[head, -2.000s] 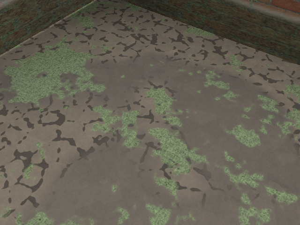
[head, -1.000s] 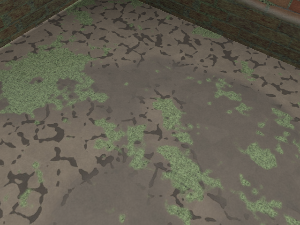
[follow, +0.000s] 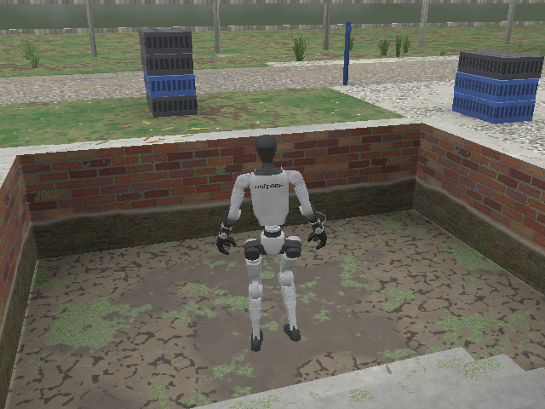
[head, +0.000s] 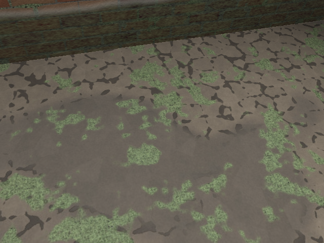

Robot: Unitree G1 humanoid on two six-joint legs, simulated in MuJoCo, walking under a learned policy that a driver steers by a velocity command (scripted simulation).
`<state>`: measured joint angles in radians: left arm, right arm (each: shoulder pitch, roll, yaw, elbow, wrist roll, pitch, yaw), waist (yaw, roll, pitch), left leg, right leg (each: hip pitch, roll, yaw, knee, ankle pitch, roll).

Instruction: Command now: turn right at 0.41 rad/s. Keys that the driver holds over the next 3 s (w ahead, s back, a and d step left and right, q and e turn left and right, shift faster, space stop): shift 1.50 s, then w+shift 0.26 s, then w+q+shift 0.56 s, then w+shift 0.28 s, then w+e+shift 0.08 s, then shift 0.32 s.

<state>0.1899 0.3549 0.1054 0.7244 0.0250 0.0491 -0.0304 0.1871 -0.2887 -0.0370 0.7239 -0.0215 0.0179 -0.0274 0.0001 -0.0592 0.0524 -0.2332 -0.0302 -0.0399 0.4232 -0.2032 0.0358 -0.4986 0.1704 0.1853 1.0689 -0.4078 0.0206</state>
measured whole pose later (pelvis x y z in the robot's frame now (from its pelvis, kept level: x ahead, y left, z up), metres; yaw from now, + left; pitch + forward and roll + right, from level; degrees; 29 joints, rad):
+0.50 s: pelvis +0.00 -0.02 +0.00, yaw -4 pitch -2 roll +0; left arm 0.15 0.22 -0.02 0.90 0.01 0.00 0.02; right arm 0.27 -0.26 -0.02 0.89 -0.02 0.02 0.00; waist -0.04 0.03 0.03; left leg -0.17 0.00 0.02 0.40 -0.20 0.00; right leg -0.11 0.06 0.07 0.40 -0.26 -0.04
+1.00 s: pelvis +0.00 -0.01 +0.00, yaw -4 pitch -2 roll +0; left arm 0.24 0.21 -0.03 1.12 0.00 -0.01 0.04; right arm 0.26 -0.21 0.01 1.08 -0.01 0.01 -0.03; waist -0.01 0.01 0.03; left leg -0.16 0.00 0.02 0.40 -0.21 0.00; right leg -0.09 0.06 0.07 0.38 -0.25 -0.04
